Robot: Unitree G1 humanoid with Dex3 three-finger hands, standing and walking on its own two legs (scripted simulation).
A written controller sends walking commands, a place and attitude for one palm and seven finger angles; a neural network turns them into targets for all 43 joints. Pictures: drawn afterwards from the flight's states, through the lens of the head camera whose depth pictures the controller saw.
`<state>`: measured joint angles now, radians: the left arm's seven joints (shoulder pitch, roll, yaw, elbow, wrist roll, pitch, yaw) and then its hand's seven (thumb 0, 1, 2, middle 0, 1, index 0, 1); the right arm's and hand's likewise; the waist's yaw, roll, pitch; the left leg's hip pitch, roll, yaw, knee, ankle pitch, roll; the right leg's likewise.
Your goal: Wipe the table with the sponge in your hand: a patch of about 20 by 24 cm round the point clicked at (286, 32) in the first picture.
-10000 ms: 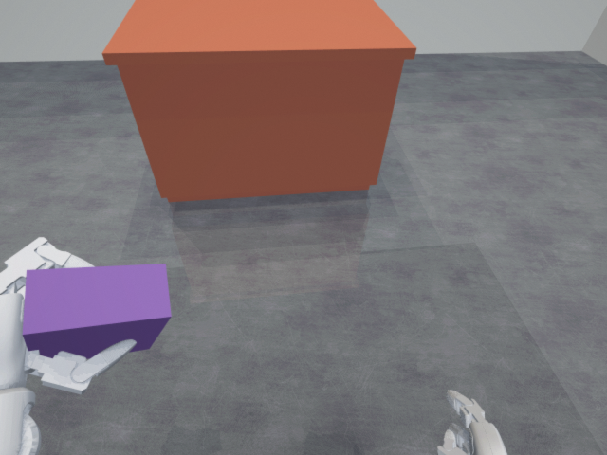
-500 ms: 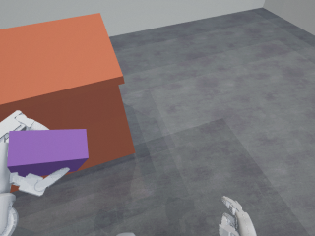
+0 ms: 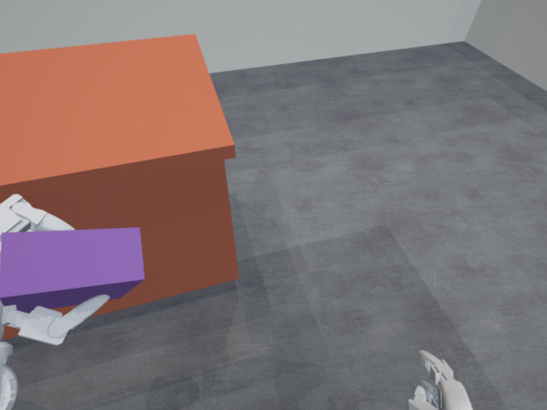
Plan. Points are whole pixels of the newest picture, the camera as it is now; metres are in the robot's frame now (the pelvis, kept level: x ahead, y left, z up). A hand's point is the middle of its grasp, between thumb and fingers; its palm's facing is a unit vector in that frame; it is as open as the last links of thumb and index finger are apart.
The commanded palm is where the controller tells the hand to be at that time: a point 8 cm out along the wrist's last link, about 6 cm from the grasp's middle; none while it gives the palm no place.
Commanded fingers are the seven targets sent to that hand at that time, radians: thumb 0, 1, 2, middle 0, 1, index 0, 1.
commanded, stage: take the last steps up to it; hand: left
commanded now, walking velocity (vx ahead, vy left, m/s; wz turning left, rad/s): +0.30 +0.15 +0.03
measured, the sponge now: (91, 270) +0.23 +0.21 +0.16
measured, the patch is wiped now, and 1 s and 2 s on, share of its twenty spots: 0.00 0.00 0.00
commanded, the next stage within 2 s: come to a stop and stand still in 0.84 s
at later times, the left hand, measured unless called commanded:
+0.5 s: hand (55, 198) +0.32 +0.29 +0.17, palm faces +0.40 -0.79 -0.47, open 9.9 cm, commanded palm +0.25 +0.34 +0.19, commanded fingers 0.00 0.10 1.30 -1.20 -1.60 -1.20 -1.60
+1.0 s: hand (73, 150) +0.42 +0.32 +0.17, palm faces +0.35 -0.80 -0.49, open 9.9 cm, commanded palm +0.35 +0.37 +0.19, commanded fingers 0.00 0.10 1.30 -1.20 -1.60 -1.20 -1.60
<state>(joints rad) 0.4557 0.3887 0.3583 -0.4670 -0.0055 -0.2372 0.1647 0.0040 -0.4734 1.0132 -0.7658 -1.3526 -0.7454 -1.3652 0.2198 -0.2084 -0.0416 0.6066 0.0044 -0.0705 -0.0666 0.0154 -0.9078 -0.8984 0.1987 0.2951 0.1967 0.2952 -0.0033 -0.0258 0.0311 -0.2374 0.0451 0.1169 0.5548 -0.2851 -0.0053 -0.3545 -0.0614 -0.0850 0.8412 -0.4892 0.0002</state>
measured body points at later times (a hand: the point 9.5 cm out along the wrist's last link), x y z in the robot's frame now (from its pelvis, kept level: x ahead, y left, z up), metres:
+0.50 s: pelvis +0.10 +0.05 +0.00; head +0.15 +0.06 +0.44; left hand +0.29 +0.33 +0.20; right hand +0.27 -0.20 -0.09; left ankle +0.13 +0.18 -0.73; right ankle +0.03 -0.07 -0.70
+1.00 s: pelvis +0.20 +0.08 +0.01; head +0.25 +0.08 +0.46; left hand +0.39 +0.36 +0.20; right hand +0.35 -0.16 -0.09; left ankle +0.24 +0.23 -0.70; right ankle +0.17 -0.02 -0.73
